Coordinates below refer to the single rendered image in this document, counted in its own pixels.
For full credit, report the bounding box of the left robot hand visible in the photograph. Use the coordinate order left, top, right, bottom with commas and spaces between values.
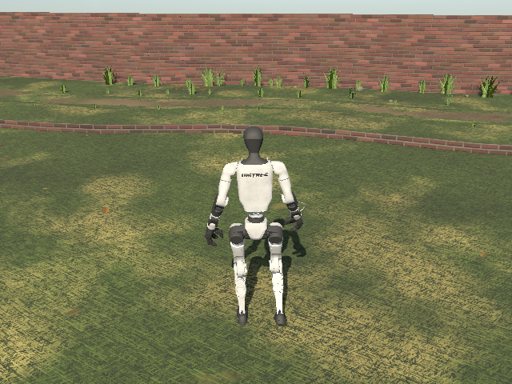
205, 227, 223, 246

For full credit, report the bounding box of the right robot hand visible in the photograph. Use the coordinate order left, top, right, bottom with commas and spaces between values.
284, 216, 303, 231

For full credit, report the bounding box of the left robot upper arm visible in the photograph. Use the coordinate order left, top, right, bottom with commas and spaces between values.
216, 162, 238, 207

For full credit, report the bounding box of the right robot upper arm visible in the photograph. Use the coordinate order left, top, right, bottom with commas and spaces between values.
271, 161, 294, 204

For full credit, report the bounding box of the right robot forearm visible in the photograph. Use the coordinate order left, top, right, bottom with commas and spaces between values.
286, 191, 302, 220

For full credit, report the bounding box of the robot left shin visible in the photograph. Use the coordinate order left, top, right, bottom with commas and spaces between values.
234, 263, 246, 314

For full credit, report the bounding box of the left robot thigh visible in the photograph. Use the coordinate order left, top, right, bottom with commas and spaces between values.
229, 223, 247, 277

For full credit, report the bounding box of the left robot forearm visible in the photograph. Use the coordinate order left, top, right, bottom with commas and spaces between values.
207, 194, 224, 230

